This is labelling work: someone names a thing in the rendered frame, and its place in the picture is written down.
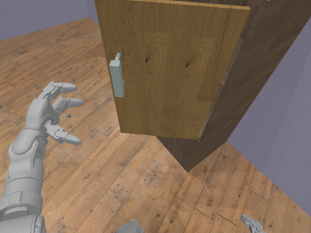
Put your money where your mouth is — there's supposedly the robot left thigh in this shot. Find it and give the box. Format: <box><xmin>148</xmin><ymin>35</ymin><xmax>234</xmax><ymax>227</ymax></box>
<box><xmin>115</xmin><ymin>223</ymin><xmax>145</xmax><ymax>233</ymax></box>

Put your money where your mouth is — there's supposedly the robot right hand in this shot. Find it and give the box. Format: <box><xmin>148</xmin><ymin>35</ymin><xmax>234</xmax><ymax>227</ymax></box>
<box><xmin>241</xmin><ymin>215</ymin><xmax>267</xmax><ymax>233</ymax></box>

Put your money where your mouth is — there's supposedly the left robot shin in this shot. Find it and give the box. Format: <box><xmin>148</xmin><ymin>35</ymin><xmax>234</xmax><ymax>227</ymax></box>
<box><xmin>128</xmin><ymin>219</ymin><xmax>139</xmax><ymax>225</ymax></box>

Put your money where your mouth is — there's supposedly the handle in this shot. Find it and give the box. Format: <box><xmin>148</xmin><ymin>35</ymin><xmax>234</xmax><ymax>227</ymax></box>
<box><xmin>109</xmin><ymin>52</ymin><xmax>124</xmax><ymax>98</ymax></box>

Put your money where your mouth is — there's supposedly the cupboard door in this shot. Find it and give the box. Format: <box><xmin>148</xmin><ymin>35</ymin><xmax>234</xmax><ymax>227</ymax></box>
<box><xmin>94</xmin><ymin>0</ymin><xmax>251</xmax><ymax>140</ymax></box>

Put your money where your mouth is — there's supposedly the robot left hand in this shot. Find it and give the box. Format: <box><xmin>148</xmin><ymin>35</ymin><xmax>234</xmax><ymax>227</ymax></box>
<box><xmin>24</xmin><ymin>81</ymin><xmax>84</xmax><ymax>146</ymax></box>

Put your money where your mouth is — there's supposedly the left robot forearm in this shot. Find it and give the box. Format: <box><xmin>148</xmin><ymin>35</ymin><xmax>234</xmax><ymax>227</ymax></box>
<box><xmin>0</xmin><ymin>128</ymin><xmax>48</xmax><ymax>221</ymax></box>

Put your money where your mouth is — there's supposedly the robot left upper arm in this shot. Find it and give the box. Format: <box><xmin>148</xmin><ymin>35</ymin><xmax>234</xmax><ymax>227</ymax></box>
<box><xmin>0</xmin><ymin>214</ymin><xmax>47</xmax><ymax>233</ymax></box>

